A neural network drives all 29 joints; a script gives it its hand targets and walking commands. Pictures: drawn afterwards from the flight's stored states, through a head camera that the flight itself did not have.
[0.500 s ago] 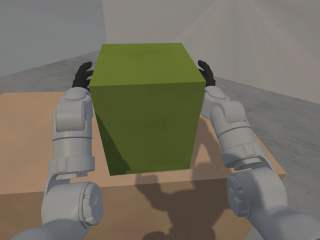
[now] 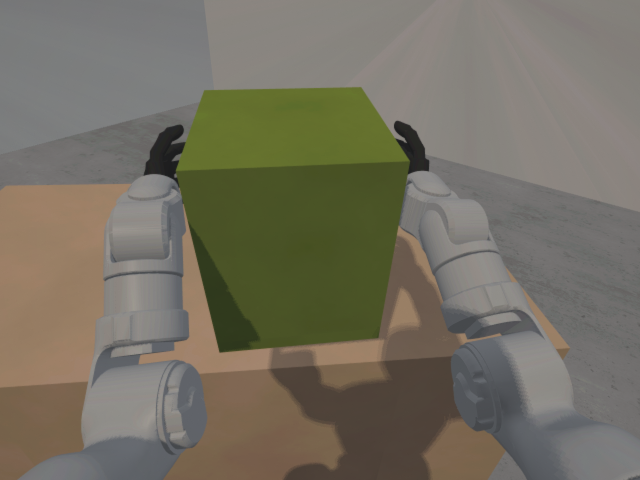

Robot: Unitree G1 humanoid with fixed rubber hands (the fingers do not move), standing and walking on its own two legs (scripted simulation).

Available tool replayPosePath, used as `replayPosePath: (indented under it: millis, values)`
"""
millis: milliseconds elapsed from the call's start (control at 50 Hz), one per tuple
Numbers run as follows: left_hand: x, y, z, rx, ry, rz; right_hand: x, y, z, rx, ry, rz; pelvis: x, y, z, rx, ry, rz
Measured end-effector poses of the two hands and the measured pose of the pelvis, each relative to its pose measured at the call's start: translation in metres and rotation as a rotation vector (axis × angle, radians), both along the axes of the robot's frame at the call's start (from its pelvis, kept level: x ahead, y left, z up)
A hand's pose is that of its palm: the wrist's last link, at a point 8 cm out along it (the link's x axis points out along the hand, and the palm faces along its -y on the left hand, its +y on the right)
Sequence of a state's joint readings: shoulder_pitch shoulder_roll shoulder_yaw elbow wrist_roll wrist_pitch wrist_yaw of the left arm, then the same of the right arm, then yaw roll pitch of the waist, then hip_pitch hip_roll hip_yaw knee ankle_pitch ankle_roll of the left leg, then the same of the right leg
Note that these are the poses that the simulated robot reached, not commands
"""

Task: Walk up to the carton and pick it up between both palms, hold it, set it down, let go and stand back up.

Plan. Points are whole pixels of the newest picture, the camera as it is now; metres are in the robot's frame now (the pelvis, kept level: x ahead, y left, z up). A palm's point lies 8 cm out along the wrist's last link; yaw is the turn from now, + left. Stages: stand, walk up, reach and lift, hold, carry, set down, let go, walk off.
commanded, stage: hold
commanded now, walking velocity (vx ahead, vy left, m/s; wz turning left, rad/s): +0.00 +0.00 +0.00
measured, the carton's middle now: (292, 215) +0.36 +0.00 +0.22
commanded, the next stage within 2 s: none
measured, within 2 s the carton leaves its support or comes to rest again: neither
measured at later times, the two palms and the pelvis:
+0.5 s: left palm (162, 189) +0.36 +0.15 +0.26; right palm (409, 181) +0.36 -0.14 +0.27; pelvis +0.00 +0.00 +0.00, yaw +0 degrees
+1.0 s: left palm (162, 186) +0.36 +0.15 +0.27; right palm (409, 181) +0.36 -0.14 +0.27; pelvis +0.00 +0.00 +0.00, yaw +0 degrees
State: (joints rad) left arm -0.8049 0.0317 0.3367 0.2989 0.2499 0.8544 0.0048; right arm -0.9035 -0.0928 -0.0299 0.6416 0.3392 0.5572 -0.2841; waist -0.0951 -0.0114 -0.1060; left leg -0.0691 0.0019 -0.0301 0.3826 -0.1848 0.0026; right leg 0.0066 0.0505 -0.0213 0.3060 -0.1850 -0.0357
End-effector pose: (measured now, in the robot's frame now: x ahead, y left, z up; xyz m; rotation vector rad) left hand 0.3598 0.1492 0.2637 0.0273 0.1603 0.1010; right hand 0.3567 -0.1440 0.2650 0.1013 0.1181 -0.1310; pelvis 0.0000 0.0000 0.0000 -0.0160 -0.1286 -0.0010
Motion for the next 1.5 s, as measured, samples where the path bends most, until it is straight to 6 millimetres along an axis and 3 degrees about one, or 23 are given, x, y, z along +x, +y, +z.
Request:
replayPosePath:
  millis: [1500]
  values:
    - [0.0033, 0.0015, -0.0004, 0.003, 0.010, 0.006, 0.0047, 0.0015, -0.0012, 0.000, 0.014, 0.006, 0.0034, 0.0005, 0.0003, -0.001, 0.002, 0.001]
